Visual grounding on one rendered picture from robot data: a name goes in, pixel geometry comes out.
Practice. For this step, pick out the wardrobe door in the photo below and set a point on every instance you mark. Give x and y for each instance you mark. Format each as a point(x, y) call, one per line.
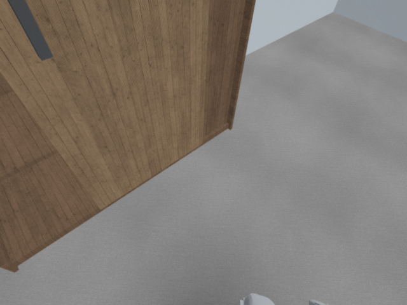
point(123, 96)
point(225, 23)

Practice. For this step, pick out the handle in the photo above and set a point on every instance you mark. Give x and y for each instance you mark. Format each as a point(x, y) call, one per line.
point(29, 25)

